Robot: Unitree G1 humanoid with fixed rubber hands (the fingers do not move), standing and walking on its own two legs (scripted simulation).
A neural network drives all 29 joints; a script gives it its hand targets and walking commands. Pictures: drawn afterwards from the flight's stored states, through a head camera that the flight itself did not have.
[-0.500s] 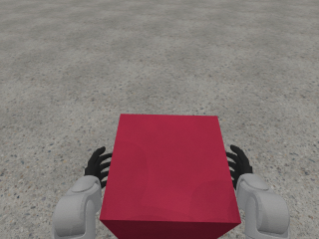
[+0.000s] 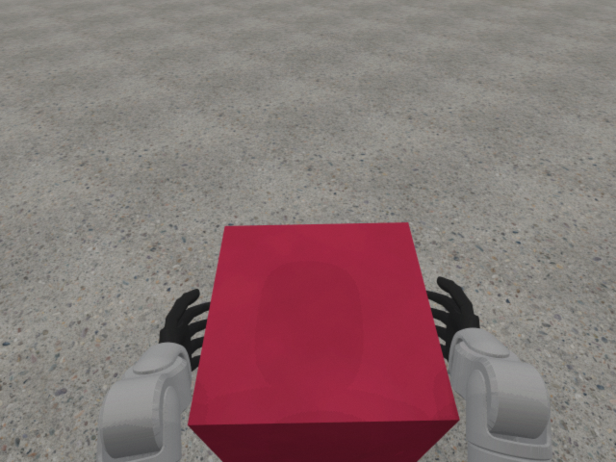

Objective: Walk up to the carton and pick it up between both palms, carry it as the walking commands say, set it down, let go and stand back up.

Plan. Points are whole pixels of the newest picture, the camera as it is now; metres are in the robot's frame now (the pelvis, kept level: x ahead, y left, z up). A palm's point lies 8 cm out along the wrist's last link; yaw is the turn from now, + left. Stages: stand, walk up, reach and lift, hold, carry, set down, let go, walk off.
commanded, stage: carry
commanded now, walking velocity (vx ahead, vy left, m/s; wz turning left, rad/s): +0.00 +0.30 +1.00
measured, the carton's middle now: (318, 353) +0.29 -0.01 +0.02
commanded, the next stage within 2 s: none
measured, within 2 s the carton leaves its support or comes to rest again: neither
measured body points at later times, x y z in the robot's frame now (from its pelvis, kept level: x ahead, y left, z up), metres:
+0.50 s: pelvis -0.06 +0.12 +0.02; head -0.04 +0.09 +0.47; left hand +0.10 +0.39 +0.11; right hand +0.27 +0.10 +0.09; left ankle -0.10 +0.29 -0.62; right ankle -0.02 +0.00 -0.73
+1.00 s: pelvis -0.18 +0.28 -0.01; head -0.14 +0.30 +0.44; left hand -0.16 +0.59 +0.07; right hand +0.12 +0.41 +0.06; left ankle -0.14 +0.37 -0.73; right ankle -0.10 +0.26 -0.73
